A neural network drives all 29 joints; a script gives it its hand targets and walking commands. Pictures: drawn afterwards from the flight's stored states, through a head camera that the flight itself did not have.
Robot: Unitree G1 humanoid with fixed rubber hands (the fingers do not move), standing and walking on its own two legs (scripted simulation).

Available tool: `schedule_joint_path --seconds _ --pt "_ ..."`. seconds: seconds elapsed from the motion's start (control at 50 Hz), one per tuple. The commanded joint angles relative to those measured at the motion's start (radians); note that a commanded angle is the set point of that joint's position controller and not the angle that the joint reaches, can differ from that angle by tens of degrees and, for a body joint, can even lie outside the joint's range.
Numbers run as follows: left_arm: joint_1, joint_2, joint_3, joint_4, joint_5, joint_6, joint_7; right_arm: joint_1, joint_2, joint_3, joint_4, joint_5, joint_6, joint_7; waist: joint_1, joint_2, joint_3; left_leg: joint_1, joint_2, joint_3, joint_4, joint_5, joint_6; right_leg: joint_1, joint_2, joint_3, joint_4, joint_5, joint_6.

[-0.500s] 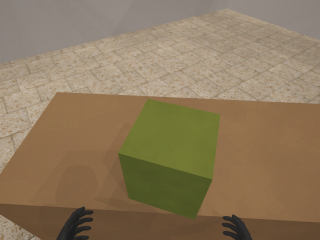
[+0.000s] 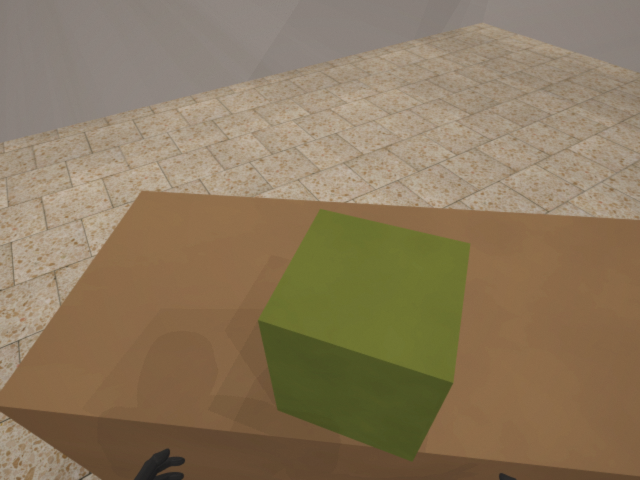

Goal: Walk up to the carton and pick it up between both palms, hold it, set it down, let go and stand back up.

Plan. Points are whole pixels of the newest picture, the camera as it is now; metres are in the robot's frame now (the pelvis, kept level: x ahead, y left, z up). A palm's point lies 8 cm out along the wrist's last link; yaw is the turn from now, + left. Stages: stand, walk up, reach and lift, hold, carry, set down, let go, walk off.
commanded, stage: stand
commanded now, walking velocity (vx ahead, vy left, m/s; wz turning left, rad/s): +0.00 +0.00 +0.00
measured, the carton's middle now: (365, 333) +0.34 -0.04 -0.01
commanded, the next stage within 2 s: none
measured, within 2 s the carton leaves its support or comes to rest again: neither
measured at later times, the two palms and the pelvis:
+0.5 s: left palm out of the picture +0.01 +0.27 -0.11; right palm out of the picture +0.02 -0.22 -0.12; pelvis -0.04 +0.03 +0.00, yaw +0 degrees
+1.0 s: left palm out of the picture -0.07 +0.27 -0.13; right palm out of the picture -0.03 -0.21 -0.14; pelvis -0.06 +0.03 +0.00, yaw +0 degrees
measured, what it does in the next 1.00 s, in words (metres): shifts its weight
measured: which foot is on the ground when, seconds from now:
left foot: down 0.00-1.00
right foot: down 0.00-1.00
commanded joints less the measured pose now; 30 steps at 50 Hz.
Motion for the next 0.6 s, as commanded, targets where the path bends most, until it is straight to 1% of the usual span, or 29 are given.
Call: schedule_joint_path --seconds 0.0,0.02,0.04,0.06,0.08,0.1,0.12,0.14,0.16,0.18,0.2,0.24,0.28,0.3,0.32,0.34,0.36,0.38,0.4,0.42,0.44,0.46,0.48,0.5,0.54,0.56,0.58 --pt "-0.007 0.143 0.040 -0.073 -0.011 -0.050 0.010 -0.008 -0.135 -0.038 -0.072 -0.002 -0.014 0.009 -0.003 -0.068 -0.073 -0.025 0.116 -0.098 -0.070 0.357 0.036 0.019 -0.170 0.141 -0.058 0.428 0.003" --pt "0.004 0.151 0.037 -0.065 -0.010 -0.050 0.011 0.001 -0.141 -0.040 -0.073 -0.006 -0.012 0.009 -0.010 -0.064 -0.050 -0.031 0.112 -0.099 -0.072 0.354 0.034 0.002 -0.177 0.143 -0.065 0.416 0.005" --pt "0.005 0.157 0.038 -0.056 -0.009 -0.051 0.011 -0.010 -0.143 -0.038 -0.067 -0.009 -0.011 0.010 -0.004 -0.051 -0.030 -0.046 0.115 -0.100 -0.082 0.348 0.036 0.001 -0.177 0.148 -0.063 0.397 0.006" --pt "0.021 0.159 0.038 -0.047 -0.009 -0.052 0.012 -0.004 -0.143 -0.039 -0.064 -0.008 -0.010 0.011 -0.006 -0.047 -0.012 -0.058 0.112 -0.104 -0.085 0.321 0.034 -0.011 -0.180 0.151 -0.077 0.370 0.012" --pt "0.018 0.167 0.035 -0.038 -0.009 -0.052 0.014 0.008 -0.144 -0.040 -0.058 -0.005 -0.009 0.014 -0.015 -0.043 0.014 -0.069 0.108 -0.110 -0.106 0.292 0.034 -0.022 -0.174 0.147 -0.076 0.336 0.011" --pt "0.027 0.161 0.035 -0.028 -0.010 -0.051 0.015 0.013 -0.146 -0.040 -0.050 -0.006 -0.006 0.014 -0.008 -0.050 0.039 -0.079 0.109 -0.113 -0.115 0.281 0.035 -0.026 -0.173 0.146 -0.084 0.314 0.014" --pt "0.045 0.155 0.033 -0.012 -0.010 -0.053 0.015 0.018 -0.153 -0.041 -0.043 -0.008 -0.007 0.014 -0.011 -0.048 0.025 -0.075 0.111 -0.114 -0.114 0.281 0.035 -0.012 -0.174 0.148 -0.094 0.305 0.015" --pt "0.046 0.165 0.035 -0.005 -0.010 -0.054 0.017 0.023 -0.155 -0.039 -0.038 -0.006 -0.007 0.015 -0.015 -0.063 0.030 -0.074 0.112 -0.116 -0.127 0.265 0.034 -0.014 -0.172 0.145 -0.094 0.277 0.013" --pt "0.042 0.169 0.033 0.005 -0.006 -0.052 0.017 0.018 -0.156 -0.036 -0.028 -0.006 -0.006 0.014 -0.011 -0.043 0.042 -0.081 0.108 -0.122 -0.133 0.250 0.036 -0.009 -0.170 0.149 -0.095 0.255 0.015" --pt "0.056 0.179 0.034 0.019 -0.008 -0.053 0.018 0.023 -0.156 -0.034 -0.025 -0.004 -0.006 0.015 -0.013 -0.049 0.031 -0.076 0.105 -0.118 -0.132 0.277 0.034 -0.005 -0.169 0.145 -0.089 0.274 0.018" --pt "0.064 0.183 0.033 0.027 -0.010 -0.052 0.019 0.022 -0.154 -0.031 -0.021 -0.004 -0.006 0.016 -0.015 -0.045 0.041 -0.074 0.103 -0.114 -0.131 0.260 0.030 -0.012 -0.168 0.143 -0.096 0.253 0.022" --pt "0.079 0.175 0.030 0.043 -0.011 -0.053 0.021 0.029 -0.164 -0.034 -0.012 -0.007 -0.005 0.012 -0.013 -0.019 0.035 -0.082 0.104 -0.112 -0.140 0.261 0.036 0.008 -0.169 0.146 -0.088 0.241 0.023" --pt "0.086 0.180 0.030 0.057 -0.009 -0.051 0.022 0.041 -0.152 -0.026 -0.002 -0.007 -0.003 0.012 -0.007 -0.037 0.059 -0.097 0.102 -0.126 -0.156 0.199 0.039 -0.004 -0.173 0.146 -0.099 0.184 0.023" --pt "0.092 0.170 0.026 0.070 -0.006 -0.049 0.022 0.045 -0.153 -0.025 0.007 0.000 -0.003 0.012 -0.009 -0.018 0.069 -0.109 0.099 -0.126 -0.165 0.180 0.035 -0.016 -0.169 0.145 -0.107 0.162 0.026" --pt "0.108 0.177 0.034 0.080 -0.003 -0.047 0.021 0.061 -0.150 -0.025 0.012 -0.005 -0.003 0.013 -0.008 -0.028 0.067 -0.115 0.097 -0.124 -0.179 0.103 0.040 -0.003 -0.163 0.144 -0.104 0.096 0.022" --pt "0.120 0.168 0.033 0.091 0.002 -0.046 0.020 0.064 -0.162 -0.027 0.020 -0.005 -0.003 0.014 -0.003 -0.007 0.061 -0.123 0.093 -0.130 -0.177 0.047 0.045 -0.003 -0.155 0.147 -0.098 0.046 0.022" --pt "0.112 0.174 0.034 0.101 0.001 -0.044 0.021 0.059 -0.155 -0.024 0.023 -0.002 -0.002 0.015 -0.009 -0.014 0.086 -0.147 0.090 -0.134 -0.194 0.014 0.041 -0.021 -0.155 0.144 -0.099 0.034 0.023" --pt "0.109 0.179 0.032 0.099 -0.002 -0.043 0.021 0.066 -0.152 -0.023 0.022 0.002 -0.002 0.015 -0.007 -0.037 0.101 -0.165 0.094 -0.142 -0.206 0.010 0.039 -0.018 -0.151 0.143 -0.102 0.038 0.024" --pt "0.115 0.170 0.028 0.105 -0.001 -0.043 0.023 0.061 -0.157 -0.021 0.028 0.005 -0.001 0.014 -0.003 -0.016 0.086 -0.174 0.097 -0.138 -0.209 0.006 0.036 -0.006 -0.154 0.145 -0.104 0.047 0.027" --pt "0.110 0.171 0.019 0.111 -0.002 -0.043 0.025 0.050 -0.163 -0.014 0.026 0.010 -0.002 0.014 -0.003 -0.003 0.095 -0.191 0.095 -0.140 -0.208 0.059 0.027 -0.004 -0.156 0.146 -0.100 0.093 0.033" --pt "0.118 0.169 0.020 0.124 0.000 -0.043 0.025 0.062 -0.154 -0.013 0.037 0.008 -0.002 0.013 -0.003 -0.012 0.098 -0.189 0.094 -0.141 -0.215 0.019 0.025 -0.007 -0.158 0.143 -0.097 0.065 0.036" --pt "0.140 0.170 0.026 0.135 0.006 -0.043 0.023 0.089 -0.159 -0.022 0.045 -0.001 -0.005 0.014 0.000 -0.008 0.075 -0.179 0.094 -0.142 -0.212 -0.058 0.036 0.008 -0.148 0.140 -0.088 -0.006 0.033" --pt "0.140 0.170 0.020 0.142 0.003 -0.043 0.025 0.071 -0.164 -0.019 0.045 0.004 -0.004 0.014 0.003 -0.004 0.087 -0.198 0.095 -0.149 -0.221 -0.042 0.033 0.004 -0.150 0.142 -0.087 0.018 0.037" --pt "0.143 0.168 0.016 0.153 0.000 -0.041 0.026 0.073 -0.160 -0.019 0.048 0.007 -0.003 0.014 0.003 -0.018 0.085 -0.201 0.099 -0.158 -0.232 -0.063 0.036 -0.002 -0.150 0.138 -0.088 0.000 0.036" --pt "0.147 0.157 0.013 0.167 -0.002 -0.039 0.031 0.085 -0.154 -0.012 0.062 0.007 0.001 0.012 0.000 -0.021 0.122 -0.231 0.094 -0.155 -0.250 -0.053 0.023 -0.017 -0.152 0.144 -0.095 0.025 0.043" --pt "0.152 0.155 0.010 0.179 -0.003 -0.037 0.031 0.092 -0.158 -0.010 0.065 0.007 0.003 0.010 -0.004 -0.012 0.117 -0.231 0.091 -0.152 -0.246 -0.069 0.023 -0.010 -0.153 0.143 -0.097 0.023 0.045" --pt "0.154 0.165 0.014 0.186 -0.003 -0.036 0.032 0.103 -0.155 -0.014 0.069 0.005 0.004 0.011 -0.010 -0.014 0.092 -0.222 0.093 -0.167 -0.254 -0.102 0.019 -0.012 -0.148 0.147 -0.087 -0.005 0.043"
